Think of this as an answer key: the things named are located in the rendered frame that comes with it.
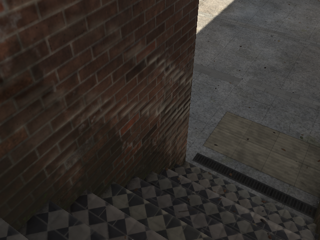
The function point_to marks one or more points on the stairs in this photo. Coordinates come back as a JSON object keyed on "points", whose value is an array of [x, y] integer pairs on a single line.
{"points": [[184, 203]]}

